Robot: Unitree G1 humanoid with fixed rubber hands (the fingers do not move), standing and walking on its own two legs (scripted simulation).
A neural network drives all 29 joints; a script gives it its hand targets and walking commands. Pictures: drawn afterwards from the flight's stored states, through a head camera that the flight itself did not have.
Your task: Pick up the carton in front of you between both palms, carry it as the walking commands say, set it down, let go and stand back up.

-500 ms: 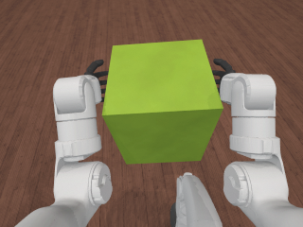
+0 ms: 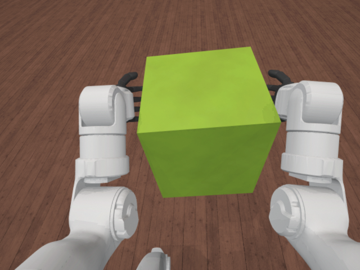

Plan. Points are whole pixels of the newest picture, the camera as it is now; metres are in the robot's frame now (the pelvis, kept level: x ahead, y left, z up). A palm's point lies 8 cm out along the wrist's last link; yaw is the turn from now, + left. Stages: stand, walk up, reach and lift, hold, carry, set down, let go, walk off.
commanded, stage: carry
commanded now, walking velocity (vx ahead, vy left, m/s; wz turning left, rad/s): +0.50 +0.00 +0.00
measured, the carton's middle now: (202, 128) +0.39 +0.00 +0.12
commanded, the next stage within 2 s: none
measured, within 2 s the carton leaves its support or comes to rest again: neither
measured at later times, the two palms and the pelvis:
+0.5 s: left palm (151, 69) +0.65 +0.16 +0.11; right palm (252, 70) +0.64 -0.14 +0.11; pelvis +0.29 +0.02 +0.02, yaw -3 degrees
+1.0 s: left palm (162, 36) +0.88 +0.15 +0.11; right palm (244, 35) +0.87 -0.15 +0.11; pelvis +0.61 +0.00 +0.00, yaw -1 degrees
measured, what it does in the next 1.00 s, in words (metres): walks ahead: left foot, then right foot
